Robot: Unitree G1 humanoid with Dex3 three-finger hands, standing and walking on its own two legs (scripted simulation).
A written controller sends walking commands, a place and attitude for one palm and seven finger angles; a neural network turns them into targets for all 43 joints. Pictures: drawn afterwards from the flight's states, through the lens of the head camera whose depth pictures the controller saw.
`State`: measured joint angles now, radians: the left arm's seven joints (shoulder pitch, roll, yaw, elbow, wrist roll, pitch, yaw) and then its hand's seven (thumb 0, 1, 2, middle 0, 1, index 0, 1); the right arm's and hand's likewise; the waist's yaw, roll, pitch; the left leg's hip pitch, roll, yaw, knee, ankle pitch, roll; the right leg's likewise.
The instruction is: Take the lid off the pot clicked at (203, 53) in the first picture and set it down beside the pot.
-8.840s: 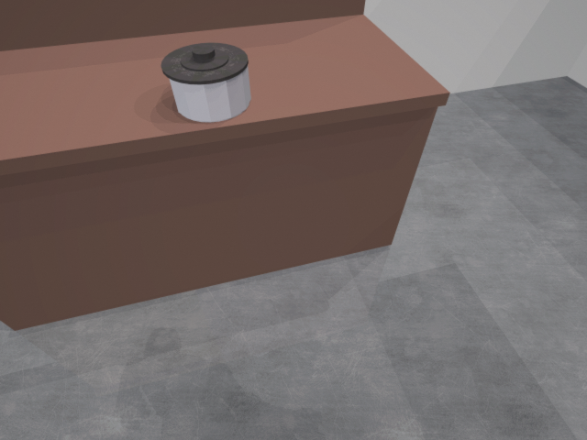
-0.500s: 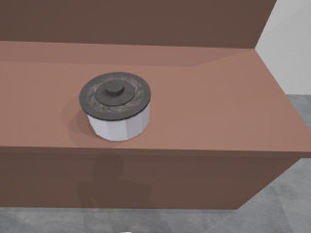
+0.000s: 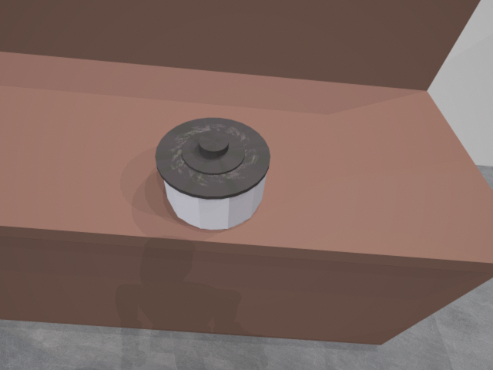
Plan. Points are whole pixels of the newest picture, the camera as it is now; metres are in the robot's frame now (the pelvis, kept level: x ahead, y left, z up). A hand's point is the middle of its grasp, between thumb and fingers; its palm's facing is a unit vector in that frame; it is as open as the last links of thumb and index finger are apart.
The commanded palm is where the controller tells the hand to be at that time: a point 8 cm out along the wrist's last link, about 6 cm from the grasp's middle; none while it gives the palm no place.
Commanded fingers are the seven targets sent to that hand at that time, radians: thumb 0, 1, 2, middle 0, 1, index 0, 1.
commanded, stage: look again from close up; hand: left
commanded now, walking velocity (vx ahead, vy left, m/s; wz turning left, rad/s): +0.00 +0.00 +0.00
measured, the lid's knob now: (213, 144) +0.47 +0.10 +0.11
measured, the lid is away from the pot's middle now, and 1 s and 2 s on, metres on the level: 0.00 0.00 0.00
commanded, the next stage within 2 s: lift the closed hand beside the body in 0.82 s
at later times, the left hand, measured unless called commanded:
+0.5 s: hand out of the picture +0.00 +0.16 -0.18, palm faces +0.03 -0.99 -0.17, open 7.3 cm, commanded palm none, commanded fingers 0.00 0.90 0.90 -0.20 -0.30 -0.20 -0.30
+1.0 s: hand out of the picture +0.06 +0.16 -0.15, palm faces +0.08 -0.97 -0.23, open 7.2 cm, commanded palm +0.10 +0.21 -0.05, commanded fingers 0.00 0.90 0.90 -0.42 -0.54 -0.42 -0.54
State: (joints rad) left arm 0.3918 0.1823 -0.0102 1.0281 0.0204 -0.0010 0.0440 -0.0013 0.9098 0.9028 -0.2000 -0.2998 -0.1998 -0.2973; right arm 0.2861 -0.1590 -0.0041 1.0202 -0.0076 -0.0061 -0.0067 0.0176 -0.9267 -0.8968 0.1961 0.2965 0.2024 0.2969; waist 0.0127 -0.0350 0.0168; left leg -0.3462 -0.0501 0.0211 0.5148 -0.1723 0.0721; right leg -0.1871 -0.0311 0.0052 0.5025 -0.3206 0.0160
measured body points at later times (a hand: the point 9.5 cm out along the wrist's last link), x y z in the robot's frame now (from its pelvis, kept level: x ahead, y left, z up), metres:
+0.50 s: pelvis +0.02 -0.01 +0.00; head +0.03 +0.01 +0.45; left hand +0.00 +0.21 -0.16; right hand +0.07 -0.24 -0.14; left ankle +0.06 +0.07 -0.73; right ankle -0.03 -0.15 -0.73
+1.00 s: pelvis +0.02 -0.02 +0.00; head +0.04 +0.00 +0.45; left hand +0.05 +0.21 -0.13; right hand +0.05 -0.25 -0.14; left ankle +0.06 +0.07 -0.73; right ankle -0.03 -0.15 -0.73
